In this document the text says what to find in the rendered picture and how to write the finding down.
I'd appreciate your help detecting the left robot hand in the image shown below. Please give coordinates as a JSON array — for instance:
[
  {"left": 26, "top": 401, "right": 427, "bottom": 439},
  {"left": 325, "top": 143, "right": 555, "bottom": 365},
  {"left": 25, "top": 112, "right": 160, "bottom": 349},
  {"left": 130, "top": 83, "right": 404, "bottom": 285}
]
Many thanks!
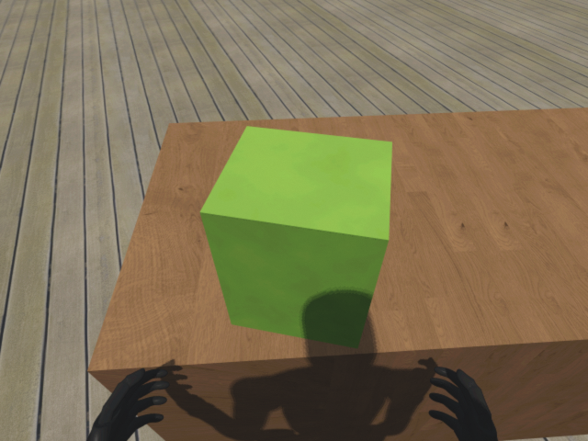
[{"left": 86, "top": 368, "right": 170, "bottom": 441}]

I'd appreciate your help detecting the right robot hand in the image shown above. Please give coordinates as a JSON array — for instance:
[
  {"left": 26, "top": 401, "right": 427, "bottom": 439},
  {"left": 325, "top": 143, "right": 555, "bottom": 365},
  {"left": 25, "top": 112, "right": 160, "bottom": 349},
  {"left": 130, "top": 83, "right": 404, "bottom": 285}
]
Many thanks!
[{"left": 429, "top": 367, "right": 498, "bottom": 441}]

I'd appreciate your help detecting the pedestal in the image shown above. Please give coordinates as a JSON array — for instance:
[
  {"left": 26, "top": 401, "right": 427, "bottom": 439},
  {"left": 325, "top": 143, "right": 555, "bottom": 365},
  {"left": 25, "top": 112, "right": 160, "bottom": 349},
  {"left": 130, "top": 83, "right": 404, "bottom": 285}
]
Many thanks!
[{"left": 87, "top": 107, "right": 588, "bottom": 441}]

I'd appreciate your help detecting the carton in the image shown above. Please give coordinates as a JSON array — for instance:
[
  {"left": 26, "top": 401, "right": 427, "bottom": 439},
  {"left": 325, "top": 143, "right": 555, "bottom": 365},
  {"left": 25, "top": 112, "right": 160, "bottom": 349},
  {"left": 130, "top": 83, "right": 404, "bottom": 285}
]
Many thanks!
[{"left": 200, "top": 126, "right": 392, "bottom": 348}]

